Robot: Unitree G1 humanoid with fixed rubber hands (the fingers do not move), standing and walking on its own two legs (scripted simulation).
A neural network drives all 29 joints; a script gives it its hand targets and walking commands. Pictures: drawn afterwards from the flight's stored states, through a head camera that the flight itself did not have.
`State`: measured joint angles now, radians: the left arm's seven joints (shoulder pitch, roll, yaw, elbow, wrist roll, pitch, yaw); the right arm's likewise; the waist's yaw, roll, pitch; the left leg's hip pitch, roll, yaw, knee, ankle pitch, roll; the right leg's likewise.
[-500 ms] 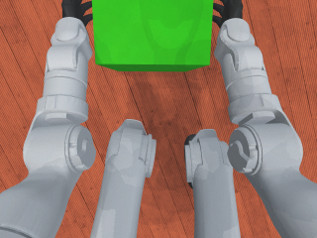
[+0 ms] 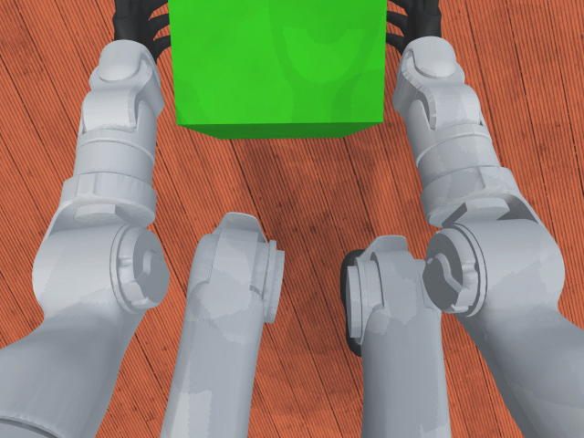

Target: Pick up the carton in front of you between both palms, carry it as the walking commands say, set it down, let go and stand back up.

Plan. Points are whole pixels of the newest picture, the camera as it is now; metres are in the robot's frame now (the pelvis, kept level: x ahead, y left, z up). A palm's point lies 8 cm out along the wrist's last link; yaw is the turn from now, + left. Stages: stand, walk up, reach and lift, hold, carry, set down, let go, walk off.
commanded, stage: set down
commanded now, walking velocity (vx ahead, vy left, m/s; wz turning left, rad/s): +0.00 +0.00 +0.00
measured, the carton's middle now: (279, 54) +0.52 +0.09 -0.25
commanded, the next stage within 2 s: let go in 1.92 s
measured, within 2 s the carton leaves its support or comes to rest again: neither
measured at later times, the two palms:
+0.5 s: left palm (137, 44) +0.49 +0.24 -0.17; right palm (421, 37) +0.54 -0.07 -0.17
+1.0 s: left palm (103, 32) +0.50 +0.28 -0.17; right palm (453, 31) +0.55 -0.10 -0.17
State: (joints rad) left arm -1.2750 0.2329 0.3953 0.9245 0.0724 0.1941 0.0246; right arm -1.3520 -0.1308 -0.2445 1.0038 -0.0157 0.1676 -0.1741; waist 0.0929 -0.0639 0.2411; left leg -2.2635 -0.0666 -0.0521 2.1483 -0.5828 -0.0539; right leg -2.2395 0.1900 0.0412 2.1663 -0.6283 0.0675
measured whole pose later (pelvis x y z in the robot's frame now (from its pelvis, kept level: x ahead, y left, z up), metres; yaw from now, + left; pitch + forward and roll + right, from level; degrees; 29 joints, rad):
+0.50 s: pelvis -0.01 +0.00 -0.01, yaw +0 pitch +38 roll +0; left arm -1.33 0.26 0.46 0.99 0.13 0.16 -0.05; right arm -1.41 -0.15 -0.34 1.05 -0.11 0.14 -0.06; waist 0.09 -0.06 0.30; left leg -2.26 -0.05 -0.03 2.17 -0.57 -0.04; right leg -2.23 0.16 0.03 2.20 -0.62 0.06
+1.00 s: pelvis -0.01 +0.01 -0.01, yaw +1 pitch +36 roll -1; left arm -1.34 0.42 0.18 1.05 -0.22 0.03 0.06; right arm -1.36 -0.32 -0.03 0.96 0.20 0.09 -0.15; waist 0.07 -0.03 0.35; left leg -2.26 -0.02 0.00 2.19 -0.55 0.00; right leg -2.22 0.10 0.02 2.22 -0.63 0.05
